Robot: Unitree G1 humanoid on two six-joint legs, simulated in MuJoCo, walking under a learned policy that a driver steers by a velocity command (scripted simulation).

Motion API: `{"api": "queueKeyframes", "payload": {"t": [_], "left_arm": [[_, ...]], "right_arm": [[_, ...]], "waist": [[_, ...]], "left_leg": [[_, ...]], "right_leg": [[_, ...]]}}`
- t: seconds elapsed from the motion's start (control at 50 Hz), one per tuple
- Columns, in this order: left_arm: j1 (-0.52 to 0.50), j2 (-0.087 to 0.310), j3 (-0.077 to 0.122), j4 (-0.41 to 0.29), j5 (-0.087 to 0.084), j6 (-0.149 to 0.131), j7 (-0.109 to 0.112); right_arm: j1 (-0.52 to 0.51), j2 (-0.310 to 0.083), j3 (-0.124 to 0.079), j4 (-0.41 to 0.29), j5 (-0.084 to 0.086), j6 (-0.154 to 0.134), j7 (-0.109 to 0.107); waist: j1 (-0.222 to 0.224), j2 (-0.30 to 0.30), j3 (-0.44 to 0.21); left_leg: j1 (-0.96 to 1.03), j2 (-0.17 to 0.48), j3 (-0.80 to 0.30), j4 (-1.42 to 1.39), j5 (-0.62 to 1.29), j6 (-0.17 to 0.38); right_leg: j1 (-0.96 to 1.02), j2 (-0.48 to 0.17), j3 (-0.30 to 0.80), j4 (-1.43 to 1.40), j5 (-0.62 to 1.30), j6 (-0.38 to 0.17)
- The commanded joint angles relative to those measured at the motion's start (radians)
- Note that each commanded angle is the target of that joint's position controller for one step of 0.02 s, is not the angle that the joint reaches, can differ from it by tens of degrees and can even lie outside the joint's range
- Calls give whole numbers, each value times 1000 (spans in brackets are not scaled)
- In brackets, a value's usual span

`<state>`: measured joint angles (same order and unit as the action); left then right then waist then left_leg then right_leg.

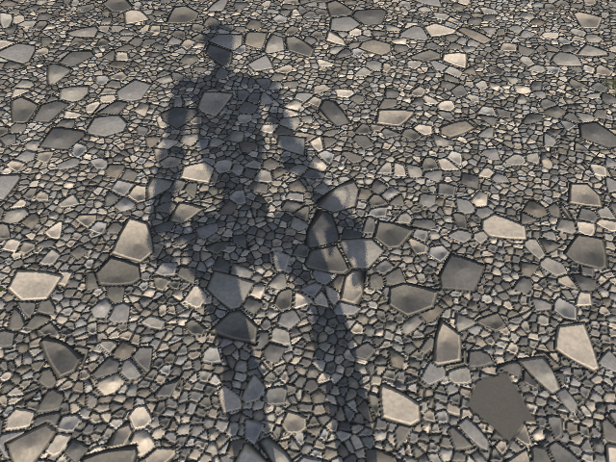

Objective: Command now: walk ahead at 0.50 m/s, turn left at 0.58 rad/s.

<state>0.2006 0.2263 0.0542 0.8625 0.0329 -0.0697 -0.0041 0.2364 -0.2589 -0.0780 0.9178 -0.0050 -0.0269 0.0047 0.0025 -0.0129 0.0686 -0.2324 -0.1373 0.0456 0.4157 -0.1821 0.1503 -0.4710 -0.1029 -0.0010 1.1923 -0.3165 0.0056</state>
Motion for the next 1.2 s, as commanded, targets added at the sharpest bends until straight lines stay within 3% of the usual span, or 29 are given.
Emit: {"api": "queueKeyframes", "payload": {"t": [0.02,0.06,0.12,0.18,0.28,0.34,0.38,0.4,0.42,0.44,0.46,0.5,0.52,0.56,0.6,0.66,0.72,0.82,0.88,0.92,0.94,0.96,0.98,1.0,1.02,1.04,1.08,1.14,1.2], "left_arm": [[73,82,19,-43,16,31,-8],[-7,85,18,-77,16,40,-12],[-88,84,13,-97,10,40,-19],[-162,79,5,-119,-2,37,-27],[-267,78,-10,-160,-13,26,-39],[-178,94,-5,-143,-17,22,-34],[42,134,14,-73,-15,15,-18],[193,152,26,-28,-4,8,-10],[324,254,56,-8,15,11,2],[264,274,63,-12,-9,25,-7],[168,255,63,-26,-43,27,-21],[87,151,37,-39,-30,30,-20],[83,132,29,-31,-29,25,-13],[96,147,29,-23,-32,10,-9],[125,180,39,-19,-35,2,-8],[178,190,44,-18,-38,7,-6],[239,194,50,-15,-40,13,-3],[300,201,54,-23,-21,21,9],[238,224,61,-53,-15,21,18],[181,233,61,-70,-23,11,7],[184,184,46,-89,-39,1,-4],[243,87,23,-120,-61,-2,-3],[306,151,28,-124,-34,11,3],[254,186,34,-95,-14,26,5],[184,174,32,-101,-9,29,-8],[163,156,30,-106,-8,35,-17],[151,145,28,-112,5,56,-36],[89,129,22,-149,3,69,-51],[-10,119,15,-189,5,71,-62]], "right_arm": [[53,-125,-21,-43,14,-36,-7],[96,-142,-23,-43,9,-38,-5],[165,-112,-9,-25,7,-41,-6],[210,-110,-1,-12,0,-50,-7],[251,-106,14,14,-22,-54,-22],[201,-130,16,17,-32,-60,-37],[178,-153,12,18,-40,-54,-42],[147,-163,12,6,-31,-52,-41],[151,-123,25,-39,-9,-61,-36],[201,-100,21,-58,-4,-71,-20],[154,-124,23,-73,-35,-73,-15],[61,-118,27,-103,-27,-83,-4],[49,-108,29,-117,-35,-69,-2],[74,-81,39,-122,-48,-34,3],[40,-72,44,-144,-48,-19,5],[-101,-74,47,-199,-45,-15,8],[-198,-70,52,-234,-37,-14,12],[-323,-75,62,-291,-27,-29,16],[-256,-108,55,-289,-22,-43,12],[-57,-153,35,-235,-22,-59,-7],[83,-220,17,-222,-41,-70,-24],[148,-293,-1,-229,-62,-60,-38],[111,-295,-12,-219,-44,-41,-33],[45,-182,9,-240,-37,-35,-27],[6,-118,25,-239,-31,-37,-21],[-9,-101,31,-234,-35,-40,-20],[23,-103,30,-206,-27,-56,-19],[63,-116,22,-183,-12,-78,-9],[91,-119,17,-164,-12,-77,-7]], "waist": [[28,15,-64],[4,31,-39],[-34,57,-23],[-67,72,-23],[-93,73,28],[-28,89,-9],[65,101,-119],[146,79,-183],[172,-59,-286],[75,-228,-336],[49,-85,-247],[10,51,-53],[-15,53,-26],[-40,11,-41],[-35,-9,-47],[7,-25,-20],[55,-42,-37],[100,-60,-43],[46,-80,-57],[-56,-46,-144],[-111,52,-267],[-93,230,-356],[-33,292,-368],[-25,114,-221],[-28,41,-122],[-13,66,-84],[0,122,-62],[5,115,-71],[-7,103,-44]], "left_leg": [[101,265,-293,-200,363,142],[98,251,-296,-218,343,127],[175,249,-260,-238,405,71],[258,252,-211,-237,491,21],[375,301,-144,-252,577,11],[389,322,-74,-144,942,-19],[399,321,-43,127,1130,-37],[285,297,-11,347,997,-48],[15,204,48,722,581,-80],[-320,-1,-21,1011,-301,-112],[-406,86,-143,1036,-242,-92],[-405,170,-126,903,-146,-99],[-368,193,-125,834,-141,-114],[-306,207,-103,750,-132,-144],[-317,212,-76,667,-92,-172],[-383,220,-55,497,33,-208],[-414,205,-58,369,138,-218],[-429,162,-64,229,127,-201],[-254,132,-84,113,56,-168],[57,113,-80,14,44,-127],[282,279,-233,-18,-85,-78],[517,540,-595,-81,-191,-6],[482,604,-854,-127,-276,70],[352,553,-714,-137,-325,56],[232,486,-543,-162,-233,33],[168,437,-423,-189,-123,4],[120,387,-279,-211,65,-12],[140,400,-183,-235,219,7],[158,395,-90,-262,262,13]], "right_leg": [[-106,-21,12,-74,37,32],[-162,-19,-1,-150,106,51],[-223,-20,-18,-293,233,44],[-234,-6,-41,-398,317,14],[-230,46,-74,-551,304,-54],[-52,129,-103,-611,199,-115],[151,192,-112,-648,134,-156],[355,164,-65,-722,188,-190],[613,-69,263,-728,165,-294],[763,-254,760,-853,290,-433],[673,-227,697,-883,208,-428],[411,-153,483,-949,211,-358],[331,-107,424,-964,268,-327],[259,-51,343,-984,354,-305],[233,-20,304,-1000,384,-303],[249,12,298,-1019,367,-270],[336,26,308,-984,409,-228],[467,3,369,-894,530,-225],[440,-11,411,-824,578,-186],[355,51,384,-627,656,-140],[255,111,313,-394,505,-112],[-23,244,169,-130,-100,-82],[-159,214,119,8,-240,-87],[-187,143,122,55,-148,-86],[-170,117,109,19,-73,-76],[-146,91,99,-18,-40,-67],[-123,71,80,-38,-12,-53],[-179,59,71,-45,49,-42],[-255,43,56,-111,138,-26]]}}
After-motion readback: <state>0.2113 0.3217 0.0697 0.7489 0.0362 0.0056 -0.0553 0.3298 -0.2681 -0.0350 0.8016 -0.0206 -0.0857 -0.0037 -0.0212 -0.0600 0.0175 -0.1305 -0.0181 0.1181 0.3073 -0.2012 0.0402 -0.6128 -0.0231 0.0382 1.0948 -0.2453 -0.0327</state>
